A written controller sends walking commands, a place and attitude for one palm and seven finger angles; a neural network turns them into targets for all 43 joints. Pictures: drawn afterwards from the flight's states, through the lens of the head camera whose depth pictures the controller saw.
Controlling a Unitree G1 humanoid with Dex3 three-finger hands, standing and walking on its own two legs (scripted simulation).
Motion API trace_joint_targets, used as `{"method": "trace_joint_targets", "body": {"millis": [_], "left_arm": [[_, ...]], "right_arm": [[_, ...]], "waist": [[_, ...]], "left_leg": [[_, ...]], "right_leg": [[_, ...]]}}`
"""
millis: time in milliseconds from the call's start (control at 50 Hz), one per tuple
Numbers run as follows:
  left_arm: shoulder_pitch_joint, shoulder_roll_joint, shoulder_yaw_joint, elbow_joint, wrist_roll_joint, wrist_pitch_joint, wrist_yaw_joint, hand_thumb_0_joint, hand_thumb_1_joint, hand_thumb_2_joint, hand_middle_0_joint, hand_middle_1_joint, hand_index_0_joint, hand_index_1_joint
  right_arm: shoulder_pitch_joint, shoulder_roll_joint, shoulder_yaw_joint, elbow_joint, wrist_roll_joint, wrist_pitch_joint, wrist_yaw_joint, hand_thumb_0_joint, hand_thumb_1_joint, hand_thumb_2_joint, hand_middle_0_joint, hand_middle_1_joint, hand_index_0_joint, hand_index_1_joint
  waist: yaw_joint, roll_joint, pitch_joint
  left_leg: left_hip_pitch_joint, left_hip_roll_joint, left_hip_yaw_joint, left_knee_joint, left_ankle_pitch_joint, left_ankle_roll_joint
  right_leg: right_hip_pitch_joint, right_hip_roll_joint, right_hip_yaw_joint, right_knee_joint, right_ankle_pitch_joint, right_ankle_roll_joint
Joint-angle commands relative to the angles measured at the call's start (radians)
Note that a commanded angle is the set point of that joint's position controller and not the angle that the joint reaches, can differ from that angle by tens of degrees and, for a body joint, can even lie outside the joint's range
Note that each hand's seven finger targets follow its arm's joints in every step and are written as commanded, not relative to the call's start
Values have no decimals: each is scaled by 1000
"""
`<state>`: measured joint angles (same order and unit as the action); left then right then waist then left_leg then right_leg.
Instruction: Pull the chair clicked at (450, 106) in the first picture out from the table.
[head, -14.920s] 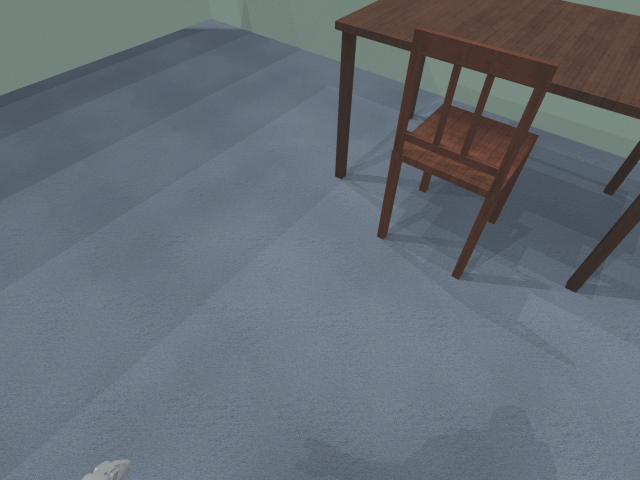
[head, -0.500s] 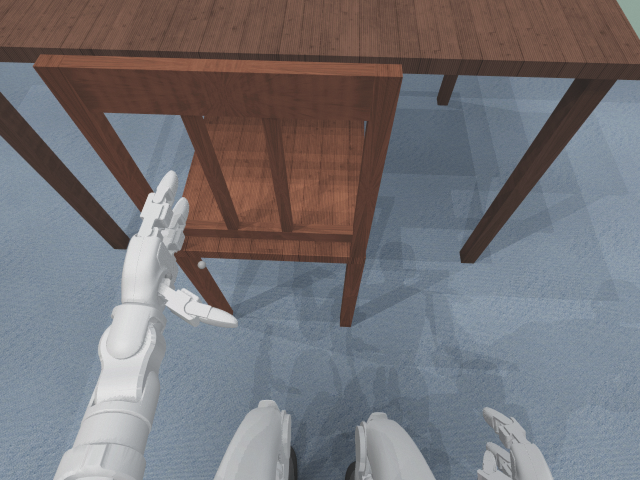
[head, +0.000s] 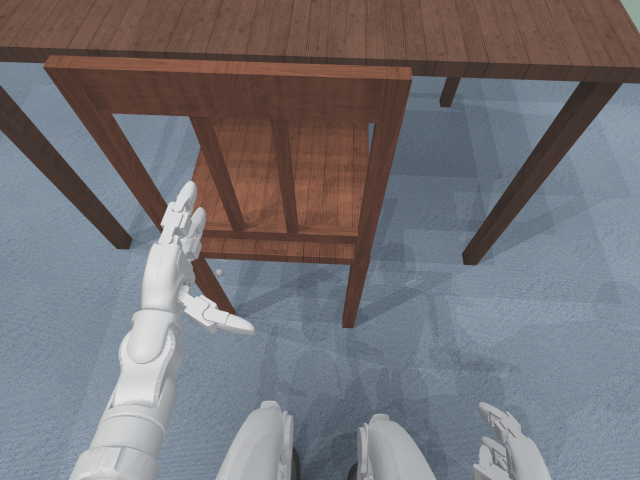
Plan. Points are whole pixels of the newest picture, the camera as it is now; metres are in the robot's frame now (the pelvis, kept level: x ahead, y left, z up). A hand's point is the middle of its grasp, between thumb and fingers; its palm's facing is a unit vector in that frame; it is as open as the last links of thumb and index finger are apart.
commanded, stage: aim the fingers beside a spindle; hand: left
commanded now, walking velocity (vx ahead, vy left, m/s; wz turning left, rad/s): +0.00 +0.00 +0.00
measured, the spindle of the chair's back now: (222, 180) +0.51 +0.16 +0.01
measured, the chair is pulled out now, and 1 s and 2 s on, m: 0.00 0.00 0.00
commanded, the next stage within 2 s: none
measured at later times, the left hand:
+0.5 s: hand (214, 268) +0.36 +0.14 +0.04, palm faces -0.02 -1.00 -0.07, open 17.0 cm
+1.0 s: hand (228, 284) +0.35 +0.13 +0.01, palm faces -0.08 -1.00 -0.01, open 17.0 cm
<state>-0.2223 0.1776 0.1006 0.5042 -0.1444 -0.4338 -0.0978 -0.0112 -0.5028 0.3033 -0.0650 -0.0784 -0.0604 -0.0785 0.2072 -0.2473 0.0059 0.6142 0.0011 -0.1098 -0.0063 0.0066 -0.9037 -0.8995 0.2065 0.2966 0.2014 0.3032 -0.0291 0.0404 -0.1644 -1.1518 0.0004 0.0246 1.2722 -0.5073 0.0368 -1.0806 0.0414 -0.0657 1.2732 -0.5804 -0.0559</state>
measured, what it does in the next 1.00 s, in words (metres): stands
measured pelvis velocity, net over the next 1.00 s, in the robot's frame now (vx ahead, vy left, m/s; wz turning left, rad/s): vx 0.00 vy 0.00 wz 0.00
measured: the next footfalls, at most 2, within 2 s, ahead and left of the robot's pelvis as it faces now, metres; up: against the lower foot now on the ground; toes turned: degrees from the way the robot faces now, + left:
none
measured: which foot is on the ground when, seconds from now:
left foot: down 0.00-1.00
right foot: down 0.00-1.00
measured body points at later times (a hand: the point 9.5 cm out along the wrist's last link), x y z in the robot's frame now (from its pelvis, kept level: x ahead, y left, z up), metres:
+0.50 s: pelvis +0.00 -0.01 +0.00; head +0.11 -0.02 +0.44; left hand +0.35 +0.20 +0.04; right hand +0.15 -0.26 -0.12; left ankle +0.05 +0.10 -0.62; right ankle +0.01 -0.09 -0.62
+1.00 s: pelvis +0.00 +0.00 +0.00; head +0.11 +0.00 +0.44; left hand +0.34 +0.18 +0.02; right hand +0.15 -0.25 -0.12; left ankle +0.05 +0.10 -0.62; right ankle +0.01 -0.09 -0.62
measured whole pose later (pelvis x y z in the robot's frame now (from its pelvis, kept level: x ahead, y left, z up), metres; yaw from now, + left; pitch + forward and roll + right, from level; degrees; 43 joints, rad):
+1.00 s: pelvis +0.00 +0.00 +0.00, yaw +0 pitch +22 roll -1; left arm -0.20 0.16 0.07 0.49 -0.16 -0.43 -0.14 -0.01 -0.50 0.30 -0.06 -0.08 -0.06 -0.08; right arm 0.20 -0.25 0.00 0.62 0.01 -0.13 -0.02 0.01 -0.90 -0.90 0.21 0.30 0.20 0.30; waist -0.03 0.04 -0.16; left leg -1.16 0.00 0.02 1.28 -0.51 0.03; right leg -1.08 0.04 -0.07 1.28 -0.58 -0.06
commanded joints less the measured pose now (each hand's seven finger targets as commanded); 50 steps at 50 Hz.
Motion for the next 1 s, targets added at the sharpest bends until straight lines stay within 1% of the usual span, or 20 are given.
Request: {"method": "trace_joint_targets", "body": {"millis": [0,40,60,140,160,220,280,360,380,440,480,520,560,660,680,720,800,840,860,980], "left_arm": [[-279,109,19,-284,-12,-120,6,0,-500,300,-60,-80,-60,-80],[-288,87,-8,-256,-6,-118,3,0,-500,300,-60,-80,-60,-80],[-278,108,12,-244,-1,-114,4,0,-500,300,-60,-80,-60,-80],[-185,82,-3,-170,1,-71,-10,0,-500,300,-60,-80,-60,-80],[-168,107,30,-146,-1,-60,-10,0,-500,300,-60,-80,-60,-80],[-232,128,53,-202,-9,-67,-5,0,-500,300,-60,-80,-60,-80],[-246,166,87,-292,-14,-108,8,0,-500,300,-60,-80,-60,-80],[-241,154,67,-297,-17,-133,1,0,-500,300,-60,-80,-60,-80],[-237,112,25,-268,-17,-125,-11,0,-500,300,-60,-80,-60,-80],[-184,99,9,-161,-21,-81,-45,0,-500,300,-60,-80,-60,-80],[-177,74,-11,-120,-27,-56,-66,0,-500,300,-60,-80,-60,-80],[-193,114,33,-132,-37,-48,-70,0,-500,300,-60,-80,-60,-80],[-220,164,82,-211,-39,-71,-55,0,-500,300,-60,-80,-60,-80],[-262,222,139,-349,-34,-151,-7,0,-500,300,-60,-80,-60,-80],[-228,216,138,-329,-28,-154,-5,0,-500,300,-60,-80,-60,-80],[-199,136,59,-253,-22,-135,-20,0,-500,300,-60,-80,-60,-80],[-134,51,-34,-135,-28,-56,-74,0,-500,300,-60,-80,-60,-80],[-159,46,-41,-120,-39,-26,-87,0,-500,300,-60,-80,-60,-80],[-196,58,-31,-143,-42,-28,-85,0,-500,300,-60,-80,-60,-80],[-263,210,124,-390,-19,-143,28,0,-500,300,-60,-80,-60,-80]], "right_arm": [[21,-136,-52,-106,0,-51,-11,0,-900,-900,200,300,200,300],[21,-136,-51,-95,-1,-54,-11,0,-900,-900,200,300,200,300],[26,-141,-52,-93,0,-55,-13,0,-900,-900,200,300,200,300],[25,-138,-52,-100,2,-42,-9,0,-900,-900,200,300,200,300],[32,-141,-51,-103,3,-40,-8,0,-900,-900,200,300,200,300],[22,-133,-51,-110,2,-34,-11,0,-900,-900,200,300,200,300],[12,-127,-50,-120,-1,-43,-12,0,-900,-900,200,300,200,300],[17,-129,-49,-107,-1,-54,-13,0,-900,-900,200,300,200,300],[13,-125,-48,-100,1,-55,-13,0,-900,-900,200,300,200,300],[23,-134,-50,-94,11,-50,-16,0,-900,-900,200,300,200,300],[28,-135,-50,-94,16,-50,-16,0,-900,-900,200,300,200,300],[28,-139,-51,-100,17,-47,-19,0,-900,-900,200,300,200,300],[22,-138,-53,-111,13,-51,-20,0,-900,-900,200,300,200,300],[13,-127,-50,-107,-1,-67,-17,0,-900,-900,200,300,200,300],[15,-125,-51,-103,-4,-67,-16,0,-900,-900,200,300,200,300],[11,-127,-49,-95,0,-64,-12,0,-900,-900,200,300,200,300],[27,-140,-51,-100,16,-55,-13,0,-900,-900,200,300,200,300],[31,-145,-53,-103,21,-52,-17,0,-900,-900,200,300,200,300],[31,-148,-52,-104,21,-55,-19,0,-900,-900,200,300,200,300],[12,-135,-54,-115,-7,-68,-15,0,-900,-900,200,300,200,300]], "waist": [[-23,-24,-405],[-37,-21,-375],[-30,-20,-373],[-18,-36,-366],[-7,-55,-367],[-9,-49,-397],[11,-5,-450],[-12,-28,-435],[-27,-19,-401],[-36,-87,-339],[-35,-83,-316],[-20,-92,-330],[2,-36,-389],[8,16,-470],[13,10,-466],[-20,-17,-389],[-34,-60,-321],[-37,-74,-298],[-39,-69,-312],[24,50,-492]], "left_leg": [[366,-12,-82,-133,248,-16],[343,-13,-81,-130,210,-13],[345,-13,-83,-130,215,-13],[314,-17,-68,-130,217,-13],[295,-19,-69,-131,218,-12],[282,-22,-56,-117,228,-10],[317,-23,-57,-118,258,-13],[318,-19,-60,-113,265,-8],[307,-20,-58,-111,244,-8],[235,-17,-56,-109,187,-7],[224,-20,-55,-111,177,-7],[212,-20,-52,-105,179,-7],[252,-21,-52,-106,217,-8],[317,-21,-57,-104,287,-10],[322,-20,-58,-109,292,-12],[305,-17,-60,-115,247,-10],[271,-15,-64,-130,179,-9],[262,-15,-68,-131,152,-8],[270,-15,-71,-128,162,-6],[419,-16,-87,-135,298,-27]], "right_leg": [[153,9,63,-188,304,27],[134,6,66,-197,269,29],[129,8,64,-194,268,25],[158,1,71,-203,289,28],[170,2,72,-199,290,26],[203,-4,91,-200,318,34],[233,-1,100,-192,344,30],[233,4,99,-194,359,33],[213,1,102,-203,343,36],[211,-9,124,-232,283,42],[198,-14,125,-237,269,40],[214,-18,134,-239,264,40],[229,-13,128,-218,303,34],[257,0,117,-184,381,33],[252,1,112,-182,384,33],[198,3,96,-193,335,34],[159,-1,84,-221,258,34],[144,-3,85,-235,223,33],[140,-3,81,-227,227,31],[171,8,65,-168,317,20]]}}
